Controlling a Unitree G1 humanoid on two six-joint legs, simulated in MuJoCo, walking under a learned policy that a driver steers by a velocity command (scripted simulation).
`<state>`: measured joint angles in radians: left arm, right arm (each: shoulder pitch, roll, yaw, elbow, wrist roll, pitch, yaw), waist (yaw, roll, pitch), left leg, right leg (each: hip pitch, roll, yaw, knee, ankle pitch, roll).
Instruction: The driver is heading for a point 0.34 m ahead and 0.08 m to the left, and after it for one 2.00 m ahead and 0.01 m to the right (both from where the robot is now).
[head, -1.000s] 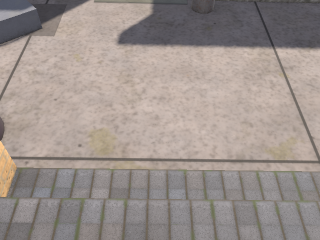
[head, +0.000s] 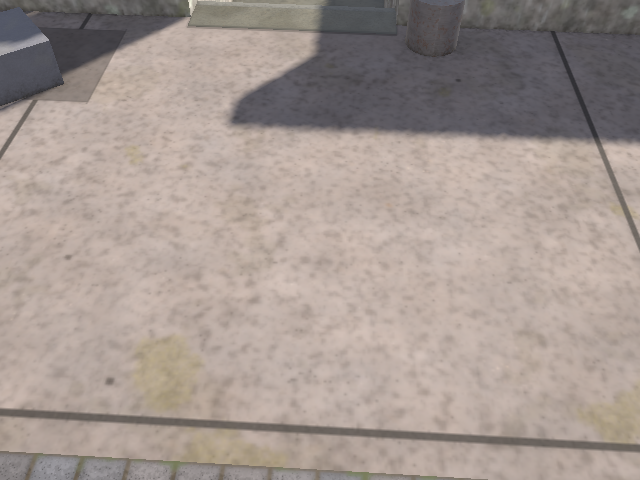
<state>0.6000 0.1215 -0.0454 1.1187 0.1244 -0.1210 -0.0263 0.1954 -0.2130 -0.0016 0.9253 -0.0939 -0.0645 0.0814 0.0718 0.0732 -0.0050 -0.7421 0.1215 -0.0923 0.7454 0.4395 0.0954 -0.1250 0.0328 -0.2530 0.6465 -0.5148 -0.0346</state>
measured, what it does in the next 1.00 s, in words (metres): goes down: left foot 0.16 m lower, then right foot 0.16 m lower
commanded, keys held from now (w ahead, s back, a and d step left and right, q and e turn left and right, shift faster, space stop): w+q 0.16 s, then q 0.18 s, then e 0.66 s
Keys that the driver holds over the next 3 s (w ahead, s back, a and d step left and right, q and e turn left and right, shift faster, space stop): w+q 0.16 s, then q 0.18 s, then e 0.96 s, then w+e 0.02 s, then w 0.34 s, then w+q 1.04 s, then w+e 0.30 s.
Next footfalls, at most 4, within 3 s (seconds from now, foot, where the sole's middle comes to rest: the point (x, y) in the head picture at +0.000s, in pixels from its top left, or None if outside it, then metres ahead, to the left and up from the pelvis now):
0.20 left None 0.26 0.16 -0.90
0.72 right None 0.52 -0.08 -1.05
1.32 left None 0.56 0.14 -1.05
2.04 right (414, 437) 0.84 -0.19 -1.21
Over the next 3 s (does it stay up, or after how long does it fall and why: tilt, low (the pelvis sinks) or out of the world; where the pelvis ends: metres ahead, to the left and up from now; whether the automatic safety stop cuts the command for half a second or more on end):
stays up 1.24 0.03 -0.44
